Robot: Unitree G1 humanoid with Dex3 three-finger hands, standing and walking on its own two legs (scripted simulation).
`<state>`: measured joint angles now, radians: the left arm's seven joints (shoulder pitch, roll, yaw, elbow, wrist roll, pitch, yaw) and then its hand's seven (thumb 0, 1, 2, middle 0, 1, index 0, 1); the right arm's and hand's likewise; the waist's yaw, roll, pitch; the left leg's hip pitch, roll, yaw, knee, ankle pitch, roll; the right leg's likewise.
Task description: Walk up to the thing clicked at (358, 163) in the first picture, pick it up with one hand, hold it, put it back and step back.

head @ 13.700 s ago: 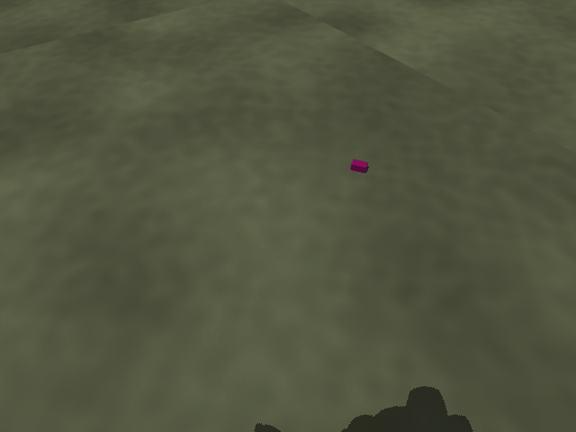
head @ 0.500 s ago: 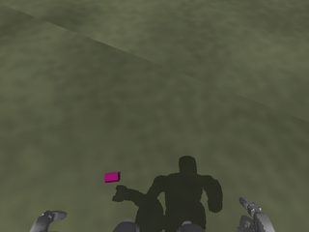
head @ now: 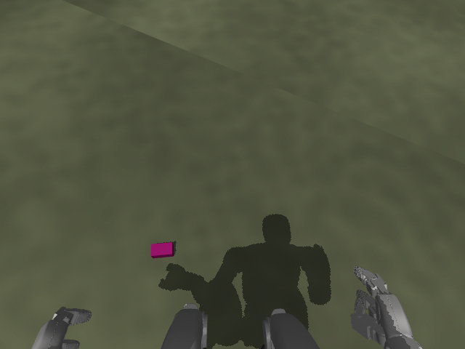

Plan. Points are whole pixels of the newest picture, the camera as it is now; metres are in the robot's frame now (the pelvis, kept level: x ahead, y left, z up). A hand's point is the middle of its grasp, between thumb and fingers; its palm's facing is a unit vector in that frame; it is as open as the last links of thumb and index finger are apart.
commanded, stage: rise first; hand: left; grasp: from above
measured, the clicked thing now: (162, 250) +0.45 +0.25 -0.65
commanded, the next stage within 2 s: none
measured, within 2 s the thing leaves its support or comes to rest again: neither
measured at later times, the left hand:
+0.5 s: hand (100, 321) +0.19 +0.29 -0.26, palm faces -0.41 -0.59 -0.69, open 13.0 cm
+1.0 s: hand (124, 276) +0.31 +0.31 -0.42, palm faces -0.46 -0.14 -0.87, open 11.8 cm
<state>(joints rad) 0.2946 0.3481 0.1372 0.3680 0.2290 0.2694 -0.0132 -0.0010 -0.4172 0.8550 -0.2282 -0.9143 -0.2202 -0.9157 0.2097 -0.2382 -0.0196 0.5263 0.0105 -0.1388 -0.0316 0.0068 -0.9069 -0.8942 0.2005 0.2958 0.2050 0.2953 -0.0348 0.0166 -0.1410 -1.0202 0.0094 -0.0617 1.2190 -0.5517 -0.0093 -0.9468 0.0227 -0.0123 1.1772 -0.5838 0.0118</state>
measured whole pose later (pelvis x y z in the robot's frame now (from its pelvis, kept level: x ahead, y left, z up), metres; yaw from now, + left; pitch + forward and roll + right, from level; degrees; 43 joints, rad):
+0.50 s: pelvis -0.05 +0.00 -0.12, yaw -1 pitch +31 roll -3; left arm -0.06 0.48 0.14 0.64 0.57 -0.05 0.04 0.00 -0.38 0.81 -0.35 -0.81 -0.33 -0.82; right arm 0.09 -0.29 -0.04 0.61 0.00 -0.22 0.02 0.01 -0.96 -0.91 0.20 0.30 0.21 0.30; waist -0.02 0.01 -0.18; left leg -1.59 0.00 -0.07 1.69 -0.64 -0.02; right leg -1.52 0.03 -0.01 1.68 -0.70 0.01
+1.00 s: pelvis -0.10 +0.00 -0.29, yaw -6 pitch +32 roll -6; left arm -0.66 0.71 0.18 1.12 1.09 -0.31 0.21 0.00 -0.15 0.71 -0.42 -0.69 -0.42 -0.69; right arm 0.12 -0.27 -0.03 0.75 -0.07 -0.04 0.09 0.00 -0.90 -0.89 0.20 0.30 0.20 0.29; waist -0.08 0.00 -0.08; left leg -2.16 0.00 -0.13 2.22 -0.63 -0.03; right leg -2.07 0.06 -0.06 2.18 -0.68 0.03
